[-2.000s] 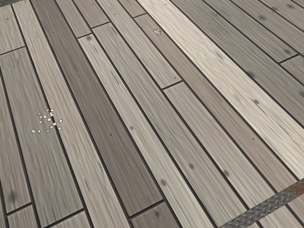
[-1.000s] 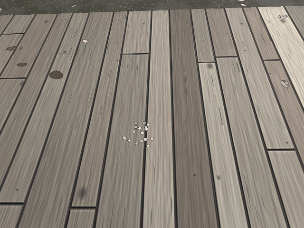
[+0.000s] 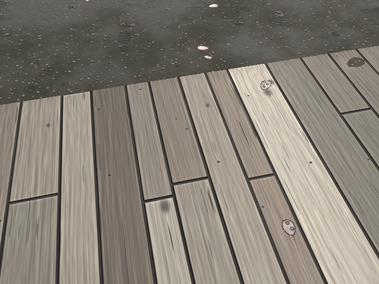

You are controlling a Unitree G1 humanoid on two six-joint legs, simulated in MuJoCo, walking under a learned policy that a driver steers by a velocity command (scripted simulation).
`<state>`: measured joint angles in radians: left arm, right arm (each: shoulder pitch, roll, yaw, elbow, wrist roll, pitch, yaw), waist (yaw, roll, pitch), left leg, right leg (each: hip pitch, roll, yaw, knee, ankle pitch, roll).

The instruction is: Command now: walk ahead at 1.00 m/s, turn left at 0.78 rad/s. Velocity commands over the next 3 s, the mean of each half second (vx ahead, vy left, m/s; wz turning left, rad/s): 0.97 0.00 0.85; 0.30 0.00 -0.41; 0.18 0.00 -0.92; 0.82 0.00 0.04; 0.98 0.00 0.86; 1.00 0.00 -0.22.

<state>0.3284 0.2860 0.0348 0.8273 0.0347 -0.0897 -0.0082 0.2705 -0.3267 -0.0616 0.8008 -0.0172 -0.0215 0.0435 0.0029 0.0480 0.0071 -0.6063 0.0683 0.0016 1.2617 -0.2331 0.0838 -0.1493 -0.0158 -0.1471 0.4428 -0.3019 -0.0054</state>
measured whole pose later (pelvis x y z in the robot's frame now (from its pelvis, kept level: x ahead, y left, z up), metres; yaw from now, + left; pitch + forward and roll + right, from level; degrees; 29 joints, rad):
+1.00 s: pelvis +0.72 +0.14 +0.00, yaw +10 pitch +1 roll +2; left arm 0.36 0.30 0.07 0.80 0.00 0.03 0.00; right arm 0.03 -0.27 0.00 0.67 -0.04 0.05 -0.03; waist 0.09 0.02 0.10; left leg -0.62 -0.01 -0.17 1.02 -0.30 -0.06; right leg -0.34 0.22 0.20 0.39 -0.02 -0.11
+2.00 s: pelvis +1.02 +0.08 +0.00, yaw -13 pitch +3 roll -1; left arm 0.20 0.25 0.01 0.74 0.04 -0.07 0.00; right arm 0.43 -0.29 -0.05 0.87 -0.01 -0.03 0.04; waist -0.05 0.03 -0.01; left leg -0.45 0.04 -0.02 1.19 -0.29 0.10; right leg -0.22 -0.02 -0.09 0.46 -0.29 0.00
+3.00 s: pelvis +1.97 +0.08 -0.17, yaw +3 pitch +1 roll -4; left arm 0.45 0.29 0.07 0.98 0.03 -0.05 0.00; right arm 0.15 -0.22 0.03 0.82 -0.06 -0.09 -0.02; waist 0.04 0.00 0.06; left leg -0.52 0.03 -0.11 1.50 -0.44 -0.01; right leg -0.20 0.23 0.00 0.47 -0.27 -0.16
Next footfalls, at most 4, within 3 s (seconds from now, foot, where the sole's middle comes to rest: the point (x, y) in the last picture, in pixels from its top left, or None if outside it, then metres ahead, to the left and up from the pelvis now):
0.24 left None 0.41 0.08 -0.77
0.66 right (166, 198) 0.85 0.15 -0.77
1.32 left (129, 196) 0.86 0.30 -0.77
1.86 right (209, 167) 1.00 -0.03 -0.77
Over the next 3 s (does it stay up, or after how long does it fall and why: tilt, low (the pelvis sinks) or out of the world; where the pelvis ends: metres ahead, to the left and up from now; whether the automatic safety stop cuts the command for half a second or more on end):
stays up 1.97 0.08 -0.17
